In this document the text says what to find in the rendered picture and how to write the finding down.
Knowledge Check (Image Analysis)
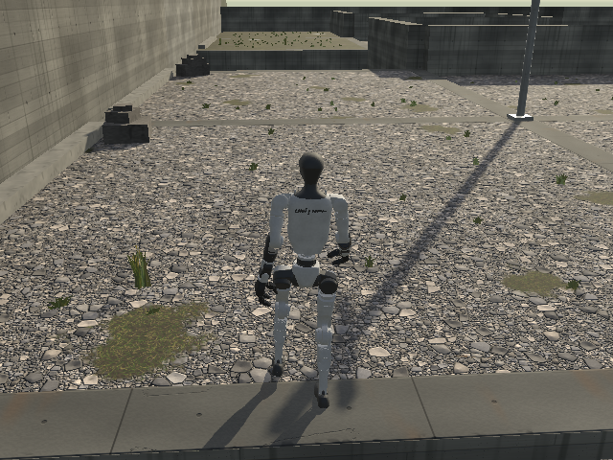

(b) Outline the robot right hand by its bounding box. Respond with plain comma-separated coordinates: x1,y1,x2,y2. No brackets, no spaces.
327,249,349,265

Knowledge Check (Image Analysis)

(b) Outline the robot right upper arm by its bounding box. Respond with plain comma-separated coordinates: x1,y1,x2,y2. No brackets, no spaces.
329,194,350,243

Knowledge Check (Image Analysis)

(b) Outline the robot torso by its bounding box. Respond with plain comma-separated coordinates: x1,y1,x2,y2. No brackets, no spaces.
286,189,332,288

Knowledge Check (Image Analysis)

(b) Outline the robot left upper arm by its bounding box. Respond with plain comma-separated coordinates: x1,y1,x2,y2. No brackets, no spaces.
269,193,290,248

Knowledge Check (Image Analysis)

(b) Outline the robot right forearm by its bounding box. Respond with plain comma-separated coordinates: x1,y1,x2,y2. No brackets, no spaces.
338,231,352,257

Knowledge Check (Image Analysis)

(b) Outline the robot left forearm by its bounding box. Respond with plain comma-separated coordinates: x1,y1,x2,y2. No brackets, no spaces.
258,234,278,283

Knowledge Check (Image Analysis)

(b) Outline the left robot shin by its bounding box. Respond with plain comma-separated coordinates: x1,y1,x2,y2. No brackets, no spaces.
273,302,287,364

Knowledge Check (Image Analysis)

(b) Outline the robot left hand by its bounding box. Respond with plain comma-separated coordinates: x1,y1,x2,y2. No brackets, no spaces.
255,280,278,307

